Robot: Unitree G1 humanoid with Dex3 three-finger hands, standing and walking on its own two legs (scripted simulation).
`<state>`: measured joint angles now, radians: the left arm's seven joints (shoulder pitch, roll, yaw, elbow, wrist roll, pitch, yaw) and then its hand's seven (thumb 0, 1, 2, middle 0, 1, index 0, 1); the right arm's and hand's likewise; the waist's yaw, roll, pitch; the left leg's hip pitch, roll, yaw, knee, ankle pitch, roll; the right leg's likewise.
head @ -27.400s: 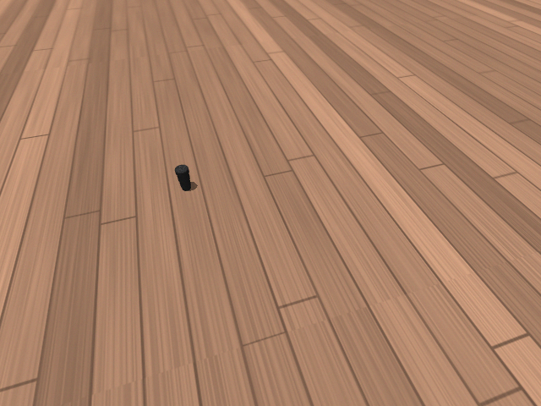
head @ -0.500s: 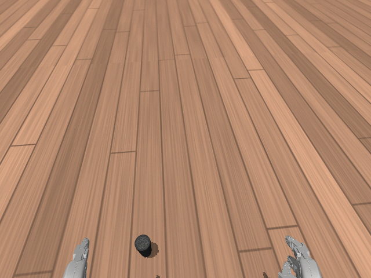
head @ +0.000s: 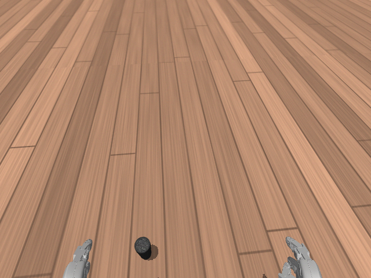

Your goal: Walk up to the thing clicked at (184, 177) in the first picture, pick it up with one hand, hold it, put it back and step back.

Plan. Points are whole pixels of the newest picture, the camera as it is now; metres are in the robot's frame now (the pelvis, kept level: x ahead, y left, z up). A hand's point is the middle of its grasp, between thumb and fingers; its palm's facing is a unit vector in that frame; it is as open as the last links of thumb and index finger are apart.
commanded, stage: stand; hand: left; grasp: from the side
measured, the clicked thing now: (144, 249) +0.41 +0.20 -0.65
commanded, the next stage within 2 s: none
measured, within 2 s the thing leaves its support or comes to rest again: neither
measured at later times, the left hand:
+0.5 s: hand out of the picture +0.09 +0.25 -0.11, palm faces -0.01 -0.94 -0.34, open 7.6 cm
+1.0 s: hand out of the picture +0.03 +0.26 -0.11, palm faces +0.01 -0.94 -0.34, open 7.4 cm
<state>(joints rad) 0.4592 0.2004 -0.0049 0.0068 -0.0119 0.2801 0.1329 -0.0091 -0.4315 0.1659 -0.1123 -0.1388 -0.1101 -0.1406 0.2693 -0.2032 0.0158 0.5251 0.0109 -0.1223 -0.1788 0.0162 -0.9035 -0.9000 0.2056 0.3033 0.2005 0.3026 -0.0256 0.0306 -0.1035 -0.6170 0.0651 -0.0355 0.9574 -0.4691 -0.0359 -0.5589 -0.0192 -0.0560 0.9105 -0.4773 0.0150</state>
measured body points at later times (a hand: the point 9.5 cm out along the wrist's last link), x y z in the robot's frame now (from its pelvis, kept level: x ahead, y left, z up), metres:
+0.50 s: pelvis -0.01 +0.01 +0.03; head -0.01 +0.02 +0.48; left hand +0.09 +0.30 -0.09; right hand +0.09 -0.28 -0.09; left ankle +0.01 +0.14 -0.69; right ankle -0.01 -0.13 -0.69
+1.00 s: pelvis -0.01 +0.01 +0.06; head -0.02 +0.01 +0.51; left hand +0.03 +0.31 -0.08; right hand +0.06 -0.27 -0.08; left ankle +0.01 +0.14 -0.69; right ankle -0.01 -0.13 -0.69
